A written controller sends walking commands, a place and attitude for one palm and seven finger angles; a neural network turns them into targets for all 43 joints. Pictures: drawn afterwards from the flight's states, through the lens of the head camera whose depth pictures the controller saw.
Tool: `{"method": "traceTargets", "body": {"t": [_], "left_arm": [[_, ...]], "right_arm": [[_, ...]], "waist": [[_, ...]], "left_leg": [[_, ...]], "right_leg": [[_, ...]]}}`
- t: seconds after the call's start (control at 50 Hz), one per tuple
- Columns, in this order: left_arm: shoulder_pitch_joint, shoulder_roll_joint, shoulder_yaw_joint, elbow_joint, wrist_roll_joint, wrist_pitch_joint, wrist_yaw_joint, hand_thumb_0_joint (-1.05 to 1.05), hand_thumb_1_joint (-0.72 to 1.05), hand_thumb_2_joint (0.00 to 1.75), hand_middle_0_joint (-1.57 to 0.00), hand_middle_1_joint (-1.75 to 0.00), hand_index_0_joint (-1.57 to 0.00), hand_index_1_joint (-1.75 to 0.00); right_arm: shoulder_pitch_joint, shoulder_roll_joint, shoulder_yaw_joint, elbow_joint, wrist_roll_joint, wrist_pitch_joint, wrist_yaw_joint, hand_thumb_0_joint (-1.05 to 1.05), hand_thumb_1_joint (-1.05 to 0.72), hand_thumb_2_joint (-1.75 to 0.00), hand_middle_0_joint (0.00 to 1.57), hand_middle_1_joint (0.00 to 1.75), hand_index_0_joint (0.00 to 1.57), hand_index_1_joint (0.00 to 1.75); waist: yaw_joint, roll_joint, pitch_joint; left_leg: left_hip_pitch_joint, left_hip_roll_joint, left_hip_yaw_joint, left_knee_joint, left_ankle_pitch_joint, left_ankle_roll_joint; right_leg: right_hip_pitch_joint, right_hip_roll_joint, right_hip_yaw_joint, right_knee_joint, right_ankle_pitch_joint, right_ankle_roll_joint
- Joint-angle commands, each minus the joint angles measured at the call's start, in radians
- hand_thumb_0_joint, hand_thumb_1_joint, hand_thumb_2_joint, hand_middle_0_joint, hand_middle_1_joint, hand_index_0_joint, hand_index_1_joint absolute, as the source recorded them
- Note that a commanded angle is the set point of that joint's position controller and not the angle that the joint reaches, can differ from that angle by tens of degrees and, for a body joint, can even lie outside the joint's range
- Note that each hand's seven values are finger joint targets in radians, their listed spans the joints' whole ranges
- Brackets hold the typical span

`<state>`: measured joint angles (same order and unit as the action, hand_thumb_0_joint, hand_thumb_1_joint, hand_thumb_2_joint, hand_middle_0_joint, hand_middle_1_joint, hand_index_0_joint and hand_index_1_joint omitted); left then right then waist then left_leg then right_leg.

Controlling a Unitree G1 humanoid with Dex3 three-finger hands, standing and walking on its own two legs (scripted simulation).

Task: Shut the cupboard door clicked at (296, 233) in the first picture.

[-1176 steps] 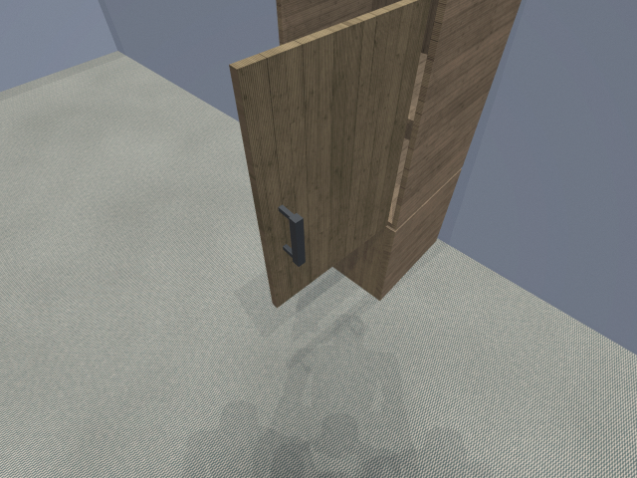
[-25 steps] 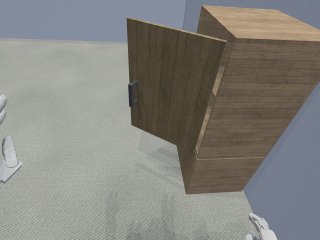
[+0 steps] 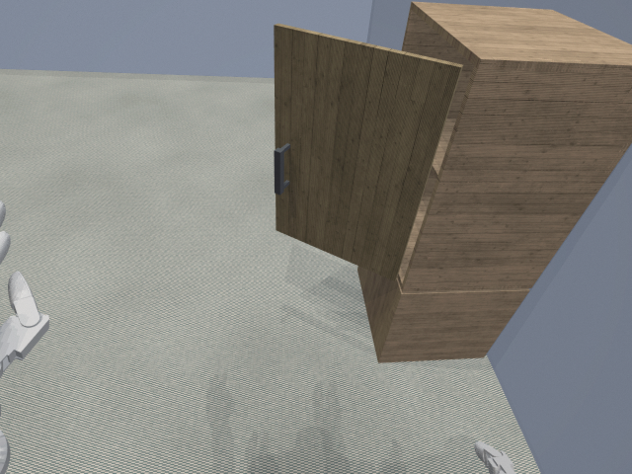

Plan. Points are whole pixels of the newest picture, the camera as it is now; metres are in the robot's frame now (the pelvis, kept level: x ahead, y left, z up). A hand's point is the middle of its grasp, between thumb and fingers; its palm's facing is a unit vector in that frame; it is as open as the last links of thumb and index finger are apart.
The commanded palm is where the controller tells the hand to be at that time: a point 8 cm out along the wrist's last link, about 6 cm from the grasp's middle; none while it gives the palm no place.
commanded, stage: stop stepping back and stand still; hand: left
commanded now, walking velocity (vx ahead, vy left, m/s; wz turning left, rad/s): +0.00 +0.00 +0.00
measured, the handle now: (282, 169) +0.88 +0.13 -0.08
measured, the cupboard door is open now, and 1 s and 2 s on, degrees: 56 56 56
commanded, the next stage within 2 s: let the arm hang, fingers relaxed in 0.54 s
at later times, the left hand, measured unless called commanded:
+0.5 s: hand out of the picture +0.17 +0.31 +0.17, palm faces +0.40 -0.80 -0.44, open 7.4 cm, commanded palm +0.11 +0.35 +0.19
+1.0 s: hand out of the picture -0.04 +0.21 -0.19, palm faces -0.03 -0.99 -0.11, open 7.1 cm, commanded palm none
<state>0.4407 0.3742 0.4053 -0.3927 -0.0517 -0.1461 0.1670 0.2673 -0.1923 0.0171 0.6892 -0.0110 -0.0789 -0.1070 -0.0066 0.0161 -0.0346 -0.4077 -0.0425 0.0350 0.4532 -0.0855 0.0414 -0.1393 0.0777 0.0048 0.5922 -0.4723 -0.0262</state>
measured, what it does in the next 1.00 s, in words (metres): steps on the spot: right foot, then left foot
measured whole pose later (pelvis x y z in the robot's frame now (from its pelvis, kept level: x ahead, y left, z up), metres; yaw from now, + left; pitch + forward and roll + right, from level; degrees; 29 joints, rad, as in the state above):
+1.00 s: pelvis -0.05 +0.05 +0.00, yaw +0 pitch -2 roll -2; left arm 0.32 0.19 0.00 0.96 0.02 0.08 0.01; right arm 0.29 -0.24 -0.01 0.97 -0.03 0.04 -0.02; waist -0.03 -0.06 0.04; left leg -0.40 -0.01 0.02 0.61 -0.18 0.06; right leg -0.16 0.05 -0.05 0.57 -0.38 -0.04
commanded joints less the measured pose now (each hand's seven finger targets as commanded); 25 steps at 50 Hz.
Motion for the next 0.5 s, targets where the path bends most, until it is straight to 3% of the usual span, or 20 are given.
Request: {"method": "traceTargets", "body": {"t": [0.0,0.02,0.04,0.06,0.08,0.1,0.14,0.16,0.18,0.2,0.22,0.24,0.26,0.3,0.32,0.36,0.38,0.42,0.46,0.48], "left_arm": [[0.013,0.266,0.141,-0.342,0.0,-0.095,-0.01,0.0,0.9,0.9,-0.2,-0.3,-0.2,-0.3],[0.084,0.277,0.159,-0.341,0.001,-0.093,-0.014,0.0,0.9,0.9,-0.2,-0.3,-0.2,-0.3],[0.125,0.27,0.163,-0.359,-0.005,-0.089,-0.017,0.0,0.9,0.9,-0.2,-0.3,-0.2,-0.3],[0.15,0.266,0.19,-0.347,-0.018,-0.082,-0.006,0.0,0.9,0.9,-0.2,-0.3,-0.2,-0.3],[0.128,0.237,0.155,-0.341,-0.016,-0.084,0.004,0.0,0.9,0.9,-0.2,-0.3,-0.2,-0.3],[0.075,0.236,0.159,-0.305,-0.006,-0.085,0.021,0.0,0.9,0.9,-0.2,-0.3,-0.2,-0.3],[-0.019,0.202,0.116,-0.216,0.009,-0.086,0.037,0.0,0.9,0.9,-0.2,-0.3,-0.2,-0.3],[-0.073,0.201,0.091,-0.216,0.015,-0.089,0.037,0.0,0.9,0.9,-0.2,-0.3,-0.2,-0.3],[-0.08,0.206,0.09,-0.21,0.021,-0.095,0.038,0.0,0.9,0.9,-0.2,-0.3,-0.2,-0.3],[-0.073,0.208,0.089,-0.224,0.024,-0.101,0.036,0.0,0.9,0.9,-0.2,-0.3,-0.2,-0.3],[-0.065,0.221,0.096,-0.232,0.02,-0.109,0.03,0.0,0.9,0.9,-0.2,-0.3,-0.2,-0.3],[-0.05,0.218,0.108,-0.249,0.016,-0.108,0.024,0.0,0.9,0.9,-0.2,-0.3,-0.2,-0.3],[-0.087,0.219,0.109,-0.298,0.022,-0.114,0.016,0.0,0.9,0.9,-0.2,-0.3,-0.2,-0.3],[-0.079,0.205,0.101,-0.323,0.03,-0.12,0.017,0.0,0.9,0.9,-0.2,-0.3,-0.2,-0.3],[-0.057,0.19,0.088,-0.332,0.034,-0.117,0.015,0.0,0.9,0.9,-0.2,-0.3,-0.2,-0.3],[0.011,0.211,0.117,-0.333,0.037,-0.113,0.015,0.0,0.9,0.9,-0.2,-0.3,-0.2,-0.3],[0.049,0.189,0.098,-0.327,0.032,-0.109,0.013,0.0,0.9,0.9,-0.2,-0.3,-0.2,-0.3],[0.09,0.204,0.123,-0.303,0.019,-0.104,0.015,0.0,0.9,0.9,-0.2,-0.3,-0.2,-0.3],[0.13,0.258,0.188,-0.267,0.009,-0.104,0.02,0.0,0.9,0.9,-0.2,-0.3,-0.2,-0.3],[0.113,0.211,0.143,-0.278,-0.002,-0.106,0.015,0.0,0.9,0.9,-0.2,-0.3,-0.2,-0.3]], "right_arm": [[-0.124,-0.117,-0.05,-0.224,-0.004,-0.076,0.021,0.0,-0.9,-0.9,0.2,0.3,0.2,0.3],[-0.109,-0.112,-0.055,-0.226,0.002,-0.06,0.033,0.0,-0.9,-0.9,0.2,0.3,0.2,0.3],[-0.103,-0.128,-0.073,-0.212,0.0,-0.038,0.042,0.0,-0.9,-0.9,0.2,0.3,0.2,0.3],[-0.109,-0.137,-0.08,-0.194,-0.001,-0.022,0.05,0.0,-0.9,-0.9,0.2,0.3,0.2,0.3],[-0.092,-0.119,-0.062,-0.187,0.002,-0.007,0.052,0.0,-0.9,-0.9,0.2,0.3,0.2,0.3],[-0.098,-0.109,-0.043,-0.198,0.003,-0.011,0.047,0.0,-0.9,-0.9,0.2,0.3,0.2,0.3],[-0.106,-0.117,-0.039,-0.17,0.006,-0.028,0.026,0.0,-0.9,-0.9,0.2,0.3,0.2,0.3],[-0.115,-0.136,-0.052,-0.169,0.017,-0.046,0.013,0.0,-0.9,-0.9,0.2,0.3,0.2,0.3],[-0.119,-0.15,-0.054,-0.172,0.017,-0.061,0.004,0.0,-0.9,-0.9,0.2,0.3,0.2,0.3],[-0.124,-0.158,-0.055,-0.189,0.024,-0.072,-0.002,0.0,-0.9,-0.9,0.2,0.3,0.2,0.3],[-0.127,-0.155,-0.055,-0.199,0.034,-0.079,-0.002,0.0,-0.9,-0.9,0.2,0.3,0.2,0.3],[-0.113,-0.138,-0.037,-0.191,0.023,-0.083,0.0,0.0,-0.9,-0.9,0.2,0.3,0.2,0.3],[-0.13,-0.142,-0.036,-0.19,0.015,-0.093,0.0,0.0,-0.9,-0.9,0.2,0.3,0.2,0.3],[-0.129,-0.13,-0.034,-0.192,0.006,-0.104,0.005,0.0,-0.9,-0.9,0.2,0.3,0.2,0.3],[-0.132,-0.129,-0.036,-0.197,0.007,-0.106,0.012,0.0,-0.9,-0.9,0.2,0.3,0.2,0.3],[-0.124,-0.133,-0.038,-0.205,0.004,-0.11,0.02,0.0,-0.9,-0.9,0.2,0.3,0.2,0.3],[-0.121,-0.123,-0.034,-0.211,0.005,-0.104,0.023,0.0,-0.9,-0.9,0.2,0.3,0.2,0.3],[-0.115,-0.123,-0.033,-0.213,0.001,-0.091,0.027,0.0,-0.9,-0.9,0.2,0.3,0.2,0.3],[-0.111,-0.122,-0.033,-0.202,-0.008,-0.078,0.029,0.0,-0.9,-0.9,0.2,0.3,0.2,0.3],[-0.103,-0.118,-0.035,-0.202,-0.003,-0.072,0.029,0.0,-0.9,-0.9,0.2,0.3,0.2,0.3]], "waist": [[0.031,0.133,-0.079],[0.022,-0.015,-0.091],[0.011,-0.145,-0.077],[0.015,-0.2,-0.047],[-0.011,-0.17,0.019],[-0.019,-0.115,0.042],[-0.023,-0.028,0.058],[-0.021,0.025,0.065],[-0.005,0.102,0.068],[0.01,0.122,0.035],[0.01,0.088,-0.002],[-0.009,0.18,0.0],[-0.005,0.238,0.011],[0.001,0.172,0.005],[0.006,0.158,-0.01],[0.007,0.173,-0.043],[0.002,0.17,-0.039],[-0.004,0.146,-0.046],[-0.004,0.12,-0.081],[-0.01,0.073,-0.106]], "left_leg": [[-0.066,0.113,-0.107,-0.292,-0.536,-0.139],[0.044,0.023,0.017,0.007,-0.38,-0.107],[0.171,-0.028,0.001,0.388,-0.246,-0.092],[0.132,-0.008,-0.072,0.577,-0.243,-0.086],[0.011,0.051,-0.121,0.585,-0.25,-0.077],[-0.026,0.092,-0.112,0.432,-0.288,-0.062],[0.093,0.079,-0.043,0.12,-0.199,-0.045],[0.162,0.084,-0.056,0.03,-0.17,-0.041],[0.176,0.141,-0.124,-0.049,-0.161,-0.02],[0.173,0.188,-0.175,-0.089,-0.117,-0.001],[0.17,0.205,-0.176,-0.117,-0.228,-0.001],[0.108,0.221,-0.266,-0.242,-0.415,-0.004],[0.057,0.25,-0.348,-0.34,-0.573,-0.003],[0.029,0.284,-0.366,-0.367,-0.623,0.025],[0.024,0.271,-0.315,-0.352,-0.602,0.023],[0.019,0.221,-0.236,-0.318,-0.549,-0.003],[0.018,0.196,-0.206,-0.289,-0.504,-0.017],[0.023,0.164,-0.171,-0.241,-0.426,-0.038],[0.063,0.151,-0.158,-0.185,-0.302,-0.052],[0.127,0.145,-0.145,-0.151,-0.189,-0.064]], "right_leg": [[0.137,0.018,-0.053,-0.134,-0.03,-0.032],[-0.026,-0.11,0.079,-0.296,-0.1,-0.064],[-0.335,-0.317,0.336,-0.449,-0.234,-0.135],[-0.452,-0.419,0.449,-0.481,-0.289,-0.222],[-0.38,-0.411,0.378,-0.42,-0.196,-0.229],[-0.296,-0.365,0.289,-0.37,-0.072,-0.172],[-0.251,-0.243,0.145,-0.284,0.026,-0.077],[-0.249,-0.2,0.114,-0.236,0.076,-0.044],[-0.24,-0.144,0.094,-0.183,0.122,-0.013],[-0.182,-0.1,0.076,-0.151,0.195,0.013],[-0.145,-0.087,0.076,-0.151,0.162,0.023],[-0.113,-0.058,0.016,-0.079,0.117,0.037],[-0.094,-0.038,0.004,0.006,0.109,0.048],[-0.064,-0.045,0.016,0.045,0.132,0.047],[-0.035,-0.042,0.003,0.015,0.13,0.041],[0.034,-0.034,-0.022,-0.09,0.143,0.029],[0.047,-0.041,-0.024,-0.141,0.154,0.022],[0.056,-0.057,-0.009,-0.2,0.166,0.006],[0.056,-0.091,0.017,-0.244,0.196,-0.011],[0.029,-0.096,0.012,-0.24,0.22,-0.017]]}}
